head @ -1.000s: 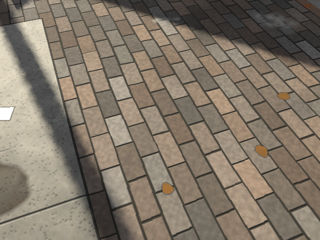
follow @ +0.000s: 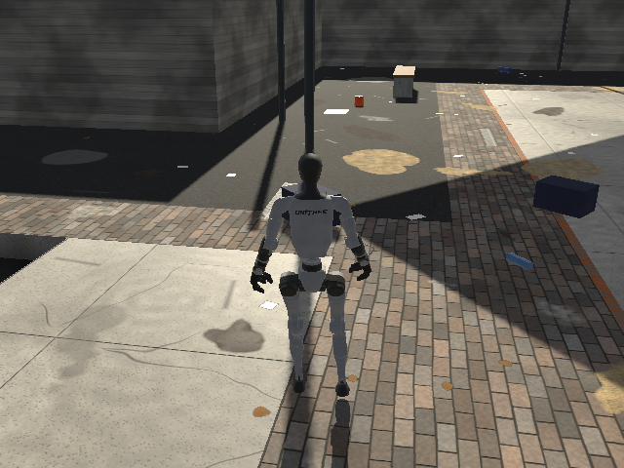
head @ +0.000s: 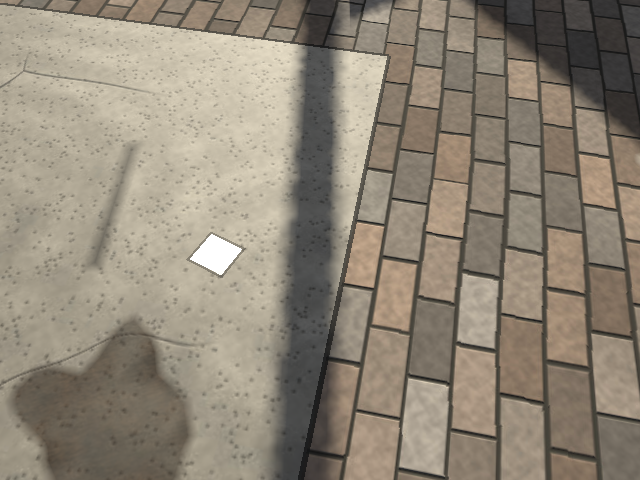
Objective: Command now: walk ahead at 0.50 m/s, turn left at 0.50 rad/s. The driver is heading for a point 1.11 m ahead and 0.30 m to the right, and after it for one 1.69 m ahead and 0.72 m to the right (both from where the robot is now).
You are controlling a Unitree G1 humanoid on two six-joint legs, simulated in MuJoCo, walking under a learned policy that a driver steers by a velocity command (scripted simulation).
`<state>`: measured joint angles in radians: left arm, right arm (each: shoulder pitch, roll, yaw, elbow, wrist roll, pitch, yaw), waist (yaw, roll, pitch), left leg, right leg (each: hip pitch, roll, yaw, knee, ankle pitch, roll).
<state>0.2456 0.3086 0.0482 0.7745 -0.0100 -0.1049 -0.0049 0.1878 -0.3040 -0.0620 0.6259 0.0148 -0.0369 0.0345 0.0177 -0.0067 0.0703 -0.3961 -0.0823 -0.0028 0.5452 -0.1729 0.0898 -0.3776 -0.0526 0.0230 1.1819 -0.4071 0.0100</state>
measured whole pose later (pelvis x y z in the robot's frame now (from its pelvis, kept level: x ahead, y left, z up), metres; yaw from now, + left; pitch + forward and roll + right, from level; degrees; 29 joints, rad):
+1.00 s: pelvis +0.59 -0.08 +0.00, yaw -25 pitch +1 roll +1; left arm 0.35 0.31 0.06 0.72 -0.03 -0.02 0.01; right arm 0.15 -0.27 -0.04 0.68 -0.01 -0.10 0.01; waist 0.02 -0.04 0.01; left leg -0.35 -0.02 0.01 0.51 -0.18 0.02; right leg -0.38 0.04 0.11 1.14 -0.42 -0.02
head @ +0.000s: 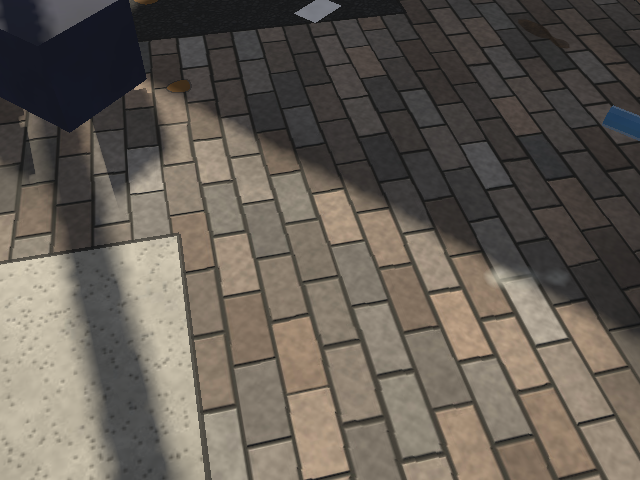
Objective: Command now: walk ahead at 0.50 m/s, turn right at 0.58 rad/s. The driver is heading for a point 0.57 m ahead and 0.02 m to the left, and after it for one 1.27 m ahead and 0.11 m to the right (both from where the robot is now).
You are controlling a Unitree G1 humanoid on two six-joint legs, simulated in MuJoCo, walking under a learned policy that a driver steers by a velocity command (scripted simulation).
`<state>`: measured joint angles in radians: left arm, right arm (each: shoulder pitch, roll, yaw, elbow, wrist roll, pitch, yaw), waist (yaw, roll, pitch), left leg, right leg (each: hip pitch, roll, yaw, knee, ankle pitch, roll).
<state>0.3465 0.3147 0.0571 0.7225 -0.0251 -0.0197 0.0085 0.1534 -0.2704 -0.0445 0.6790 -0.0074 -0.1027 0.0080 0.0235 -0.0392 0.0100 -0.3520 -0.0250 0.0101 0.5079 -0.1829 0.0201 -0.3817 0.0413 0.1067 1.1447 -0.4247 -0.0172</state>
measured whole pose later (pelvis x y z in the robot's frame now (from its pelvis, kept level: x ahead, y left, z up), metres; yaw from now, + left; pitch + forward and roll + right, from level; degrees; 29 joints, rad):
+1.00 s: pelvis +0.31 -0.03 +0.01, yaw +9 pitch +2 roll -2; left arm 0.06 0.32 0.09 0.80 0.00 0.02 0.04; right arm 0.19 -0.30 -0.07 0.72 0.00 0.01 -0.01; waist -0.02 -0.03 0.06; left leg -0.32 -0.02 -0.02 0.49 -0.21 0.05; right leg -0.51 0.00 0.00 1.08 -0.46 0.05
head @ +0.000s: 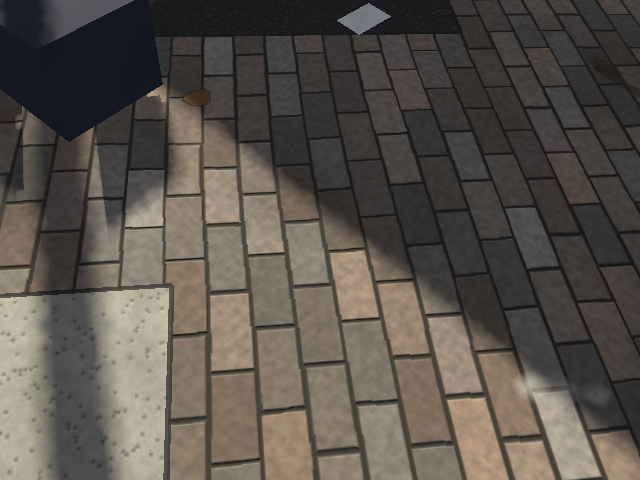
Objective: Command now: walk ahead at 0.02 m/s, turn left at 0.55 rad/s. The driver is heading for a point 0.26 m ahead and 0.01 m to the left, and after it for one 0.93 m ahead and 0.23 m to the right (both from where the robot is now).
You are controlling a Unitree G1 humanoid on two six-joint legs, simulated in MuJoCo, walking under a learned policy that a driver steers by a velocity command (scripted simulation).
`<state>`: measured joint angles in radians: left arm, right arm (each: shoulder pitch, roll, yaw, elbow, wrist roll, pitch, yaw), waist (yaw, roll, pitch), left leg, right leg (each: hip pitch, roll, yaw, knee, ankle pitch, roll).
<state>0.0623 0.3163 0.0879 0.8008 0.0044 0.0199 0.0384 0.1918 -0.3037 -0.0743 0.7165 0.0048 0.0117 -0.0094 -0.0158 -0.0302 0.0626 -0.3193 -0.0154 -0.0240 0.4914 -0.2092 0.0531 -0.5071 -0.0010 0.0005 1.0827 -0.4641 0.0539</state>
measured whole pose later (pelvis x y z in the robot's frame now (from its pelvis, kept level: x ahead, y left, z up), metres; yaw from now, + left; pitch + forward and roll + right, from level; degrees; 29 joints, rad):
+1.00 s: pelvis +0.07 -0.08 -0.01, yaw -10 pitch +1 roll +2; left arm 0.14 0.32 0.06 0.75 -0.03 0.02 -0.04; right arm 0.27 -0.32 -0.09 0.79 0.02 -0.03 -0.01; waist -0.04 0.01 0.02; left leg -0.13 0.11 0.16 0.47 -0.35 -0.04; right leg -0.32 -0.05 -0.06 0.60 -0.33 -0.03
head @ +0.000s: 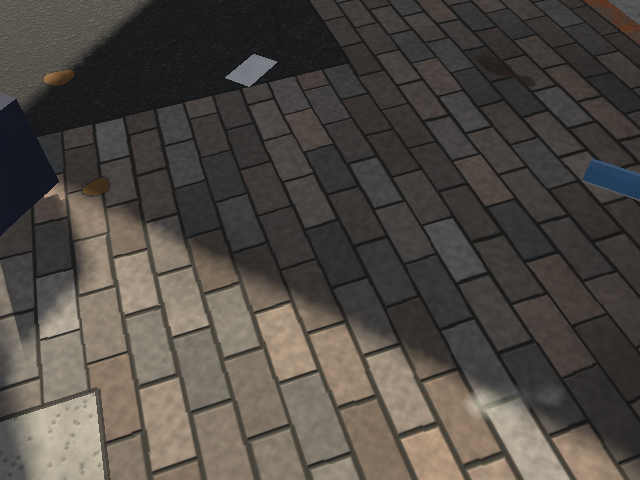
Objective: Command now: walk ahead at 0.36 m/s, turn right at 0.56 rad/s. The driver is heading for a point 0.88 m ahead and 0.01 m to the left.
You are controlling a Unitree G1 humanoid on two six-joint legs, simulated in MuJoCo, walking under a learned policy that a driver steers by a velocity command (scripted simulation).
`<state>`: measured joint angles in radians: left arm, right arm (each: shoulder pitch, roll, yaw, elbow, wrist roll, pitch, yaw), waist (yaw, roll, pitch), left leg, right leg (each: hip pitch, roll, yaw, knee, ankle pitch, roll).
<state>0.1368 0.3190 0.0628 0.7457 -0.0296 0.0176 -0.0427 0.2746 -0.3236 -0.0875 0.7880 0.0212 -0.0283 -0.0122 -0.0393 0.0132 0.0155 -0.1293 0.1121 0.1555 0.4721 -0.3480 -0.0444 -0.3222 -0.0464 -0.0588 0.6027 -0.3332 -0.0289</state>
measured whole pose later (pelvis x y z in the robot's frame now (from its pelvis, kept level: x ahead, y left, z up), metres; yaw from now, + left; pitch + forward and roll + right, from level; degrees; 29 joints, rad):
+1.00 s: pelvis +0.52 -0.13 +0.00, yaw +1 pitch +2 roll +0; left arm 0.10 0.27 0.04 0.64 0.00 -0.11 -0.01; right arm 0.39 -0.31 -0.06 0.76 0.03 -0.04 -0.01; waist -0.06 0.03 0.01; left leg -0.28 -0.05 -0.16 0.99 -0.48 0.02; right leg -0.41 0.02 0.02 0.56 -0.18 -0.01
